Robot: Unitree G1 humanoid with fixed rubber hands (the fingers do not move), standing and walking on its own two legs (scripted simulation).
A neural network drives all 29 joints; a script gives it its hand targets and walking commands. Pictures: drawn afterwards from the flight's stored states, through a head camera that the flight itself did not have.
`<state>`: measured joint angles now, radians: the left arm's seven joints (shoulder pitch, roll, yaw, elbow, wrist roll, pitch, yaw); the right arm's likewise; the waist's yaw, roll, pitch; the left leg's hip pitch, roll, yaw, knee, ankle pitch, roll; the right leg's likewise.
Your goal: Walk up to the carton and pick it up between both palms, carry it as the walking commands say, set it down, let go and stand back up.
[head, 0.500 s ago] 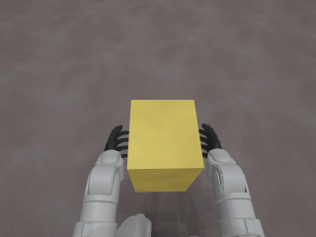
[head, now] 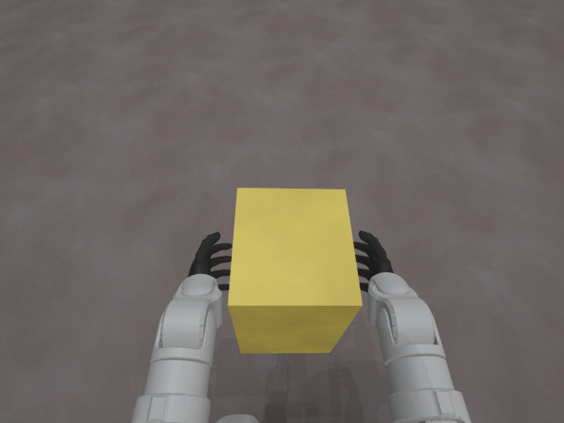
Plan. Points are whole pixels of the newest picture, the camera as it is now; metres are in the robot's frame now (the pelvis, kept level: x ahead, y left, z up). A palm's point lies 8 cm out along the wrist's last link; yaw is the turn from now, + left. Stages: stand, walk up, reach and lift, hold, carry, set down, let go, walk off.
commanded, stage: carry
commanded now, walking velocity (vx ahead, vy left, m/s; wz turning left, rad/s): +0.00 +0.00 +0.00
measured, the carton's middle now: (288, 279) +0.34 +0.03 -0.06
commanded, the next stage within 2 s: none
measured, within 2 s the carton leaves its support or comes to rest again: neither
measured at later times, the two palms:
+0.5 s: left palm (236, 148) +0.58 +0.14 +0.01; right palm (365, 144) +0.60 -0.11 +0.02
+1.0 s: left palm (248, 67) +0.91 +0.16 +0.00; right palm (345, 62) +0.93 -0.09 +0.01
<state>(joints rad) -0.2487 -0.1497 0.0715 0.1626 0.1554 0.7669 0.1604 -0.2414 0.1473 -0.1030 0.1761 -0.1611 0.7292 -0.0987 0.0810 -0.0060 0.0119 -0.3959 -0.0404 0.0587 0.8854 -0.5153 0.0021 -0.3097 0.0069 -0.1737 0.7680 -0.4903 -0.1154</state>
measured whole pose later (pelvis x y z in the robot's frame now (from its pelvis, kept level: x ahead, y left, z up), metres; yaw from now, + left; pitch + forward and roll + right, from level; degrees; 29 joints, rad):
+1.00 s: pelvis +0.63 +0.02 -0.02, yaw +2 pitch +4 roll +0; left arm -0.26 -0.15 0.07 0.18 0.16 0.77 0.14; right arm -0.23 0.15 -0.10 0.12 -0.16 0.78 -0.11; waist 0.04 -0.03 -0.02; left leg -0.49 -0.08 0.06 1.44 -0.84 0.01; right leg -0.33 -0.03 -0.13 0.89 -0.62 -0.06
